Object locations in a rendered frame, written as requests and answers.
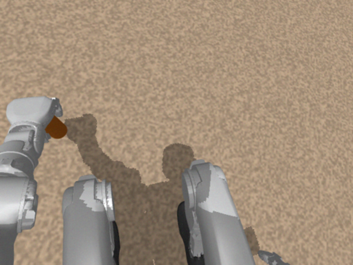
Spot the left robot hand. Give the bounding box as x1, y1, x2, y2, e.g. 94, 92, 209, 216
6, 96, 63, 143

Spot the right robot foot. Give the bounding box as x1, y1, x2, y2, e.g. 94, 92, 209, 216
177, 201, 205, 265

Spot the right robot hand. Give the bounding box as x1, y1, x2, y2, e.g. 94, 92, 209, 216
258, 250, 290, 265

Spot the left robot arm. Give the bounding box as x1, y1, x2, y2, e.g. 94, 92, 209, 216
0, 121, 46, 265

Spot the can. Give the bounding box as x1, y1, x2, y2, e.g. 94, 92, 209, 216
45, 115, 67, 139

